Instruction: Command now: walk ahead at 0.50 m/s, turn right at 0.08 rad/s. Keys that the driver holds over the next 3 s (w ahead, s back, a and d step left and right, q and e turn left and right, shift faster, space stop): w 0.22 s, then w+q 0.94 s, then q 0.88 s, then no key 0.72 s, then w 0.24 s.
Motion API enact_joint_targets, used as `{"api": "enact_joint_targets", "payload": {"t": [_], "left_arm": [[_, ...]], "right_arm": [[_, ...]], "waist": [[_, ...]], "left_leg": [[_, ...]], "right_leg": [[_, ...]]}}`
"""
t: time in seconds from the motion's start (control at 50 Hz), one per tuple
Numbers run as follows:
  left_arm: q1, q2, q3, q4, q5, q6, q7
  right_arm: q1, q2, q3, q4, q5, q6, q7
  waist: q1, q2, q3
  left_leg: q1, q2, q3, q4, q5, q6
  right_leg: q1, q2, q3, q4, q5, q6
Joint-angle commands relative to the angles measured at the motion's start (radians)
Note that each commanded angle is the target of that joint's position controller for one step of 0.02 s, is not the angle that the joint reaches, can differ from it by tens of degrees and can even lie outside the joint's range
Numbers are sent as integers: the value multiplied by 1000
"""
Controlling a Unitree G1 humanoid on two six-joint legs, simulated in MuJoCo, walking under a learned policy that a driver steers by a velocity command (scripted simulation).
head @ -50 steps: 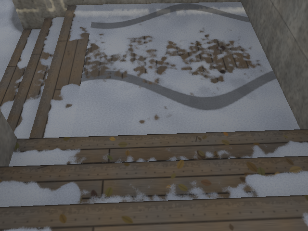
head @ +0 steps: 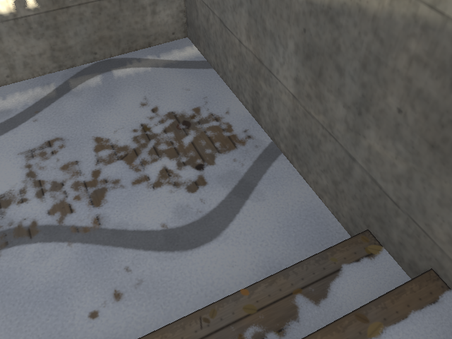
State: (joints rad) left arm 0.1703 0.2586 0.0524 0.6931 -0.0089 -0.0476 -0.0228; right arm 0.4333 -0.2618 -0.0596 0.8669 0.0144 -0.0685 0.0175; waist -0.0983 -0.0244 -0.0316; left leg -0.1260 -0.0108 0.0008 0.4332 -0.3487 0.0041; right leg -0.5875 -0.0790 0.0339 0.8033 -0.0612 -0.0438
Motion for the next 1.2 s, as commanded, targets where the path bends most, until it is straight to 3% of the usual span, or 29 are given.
{"api": "enact_joint_targets", "payload": {"t": [0.02,0.06,0.08,0.1,0.12,0.16,0.2,0.28,0.34,0.42,0.48,0.5,0.52,0.56,0.58,0.6,0.62,0.66,0.72,0.78,0.8,0.94,0.98,1.0,1.04,1.06,1.08,1.12,1.2], "left_arm": [[77,79,31,-33,2,-22,-8],[416,178,76,66,7,-33,-4],[399,237,77,53,-2,-28,-5],[417,213,67,64,-26,-25,-15],[396,179,60,81,-27,-29,-19],[273,107,31,54,4,-40,-29],[197,117,30,42,27,-56,-17],[211,99,23,76,6,-57,60],[258,124,32,102,0,-45,80],[291,82,24,106,0,-28,66],[266,65,20,154,-25,-14,68],[350,15,13,139,17,-40,45],[399,48,0,81,13,-72,29],[262,109,7,7,-4,-90,33],[208,76,0,-23,-44,-92,46],[113,153,30,-26,-35,-64,67],[87,141,25,-41,-16,-49,79],[42,102,23,-63,47,-36,89],[119,51,11,-15,41,-46,55],[-148,51,3,-97,54,-89,17],[-194,30,-2,-113,65,-94,0],[-57,62,38,-124,-7,-53,-3],[278,84,62,3,12,-56,-11],[450,94,56,57,27,-52,-21],[488,200,76,88,-19,-25,-38],[402,204,79,118,-24,-17,-31],[300,97,43,87,19,-17,-19],[96,28,-4,72,28,-42,-13],[155,44,-1,143,42,-59,38]], "right_arm": [[-80,-147,-27,-84,7,-7,-4],[-133,-119,-16,-112,12,-15,-15],[-10,-35,6,-121,-8,-32,-16],[-5,-69,-1,-128,24,-50,-15],[-97,-106,-12,-155,49,-45,-21],[-157,-104,-16,-154,25,-7,-32],[-144,-105,-27,-145,5,15,-13],[-261,-35,-8,-186,-35,10,37],[-340,-5,5,-213,0,24,51],[-269,-23,-5,-182,0,56,37],[41,-33,-31,-78,-9,35,35],[158,-117,-48,-27,-27,27,42],[132,-168,-49,-59,-2,33,38],[83,-175,-55,-91,15,52,30],[54,-209,-66,-66,-10,37,16],[-79,-54,-12,-123,-7,22,22],[-160,-68,-10,-146,-12,4,7],[-168,-91,-17,-151,3,1,-25],[-108,-114,-32,-136,-12,12,-57],[94,-34,-13,-74,38,17,-85],[68,-39,-9,-84,22,26,-91],[42,-72,-21,-90,22,80,-106],[43,-1,7,-52,9,78,-75],[177,72,18,-8,12,63,-37],[319,-5,11,-48,64,33,-29],[141,-50,6,-120,74,40,-49],[-62,-102,-6,-149,59,66,-73],[-105,-106,-18,-180,30,102,-91],[-113,-28,-34,-182,-13,57,-56]], "waist": [[112,129,-4],[273,17,-104],[175,-252,-122],[173,-288,-94],[167,-190,-13],[118,-9,62],[63,17,67],[77,-57,32],[115,-64,33],[109,-51,43],[-18,5,16],[-1,261,-75],[54,327,-149],[59,109,-134],[88,128,-158],[142,-93,-12],[180,34,53],[166,43,91],[167,58,-38],[43,16,37],[29,1,61],[57,140,64],[199,26,-38],[213,-164,-172],[143,-403,-230],[123,-254,-118],[152,-34,37],[50,1,201],[46,-87,121]], "left_leg": [[-134,213,-126,69,540,191],[-328,89,-34,572,544,95],[-578,-28,-42,896,-179,45],[-748,-43,-119,959,-234,62],[-844,6,-118,978,-182,80],[-748,77,-123,825,-70,81],[-629,99,-136,707,149,87],[-407,21,-52,299,752,102],[-243,-26,-27,218,820,73],[-264,-6,-9,178,704,72],[-12,60,-27,-218,725,179],[416,157,-162,120,1136,255],[532,215,-322,237,1205,304],[418,270,-505,123,809,403],[370,398,-801,42,369,456],[152,317,-720,-23,219,377],[-56,307,-713,-26,353,374],[-201,183,-548,-23,502,328],[-254,92,-417,74,700,289],[-36,36,-463,199,257,247],[-229,-28,-390,202,138,216],[-111,-28,-508,502,71,194],[-337,-120,-362,950,-164,122],[-674,-196,-321,1348,-567,82],[-984,-138,-269,1733,-469,7],[-1068,-60,-149,1605,-260,-8],[-1040,-7,-127,1566,-140,11],[-885,55,-197,1331,40,36],[-674,52,-218,810,406,6]], "right_leg": [[236,65,-92,-55,-80,-39],[607,5,0,-229,5,-115],[704,-205,355,-313,39,-245],[686,-274,558,-436,-42,-318],[618,-283,575,-447,-189,-314],[387,-251,454,-425,-200,-272],[228,-186,346,-396,-252,-229],[49,-50,68,-298,-289,-118],[-17,-60,6,-205,-318,-104],[156,-107,39,84,-256,-66],[226,-48,-47,680,8,-34],[-251,71,-131,1151,-635,1],[-462,31,-9,1163,-637,3],[-596,35,25,1161,-563,45],[-666,-8,123,1012,-426,53],[-620,-41,136,810,-261,50],[-498,-49,160,631,-192,77],[-350,-44,133,316,-119,129],[-104,10,67,291,182,98],[-304,27,139,-121,463,33],[-103,69,87,-258,603,28],[216,1,185,-488,352,33],[673,-50,129,-450,434,26],[1063,-127,158,-102,597,-3],[1072,-362,542,-221,339,-168],[893,-390,682,-439,-320,-240],[640,-365,617,-526,-519,-241],[236,-254,469,-554,-508,-161],[179,-122,139,-522,198,-96]]}}
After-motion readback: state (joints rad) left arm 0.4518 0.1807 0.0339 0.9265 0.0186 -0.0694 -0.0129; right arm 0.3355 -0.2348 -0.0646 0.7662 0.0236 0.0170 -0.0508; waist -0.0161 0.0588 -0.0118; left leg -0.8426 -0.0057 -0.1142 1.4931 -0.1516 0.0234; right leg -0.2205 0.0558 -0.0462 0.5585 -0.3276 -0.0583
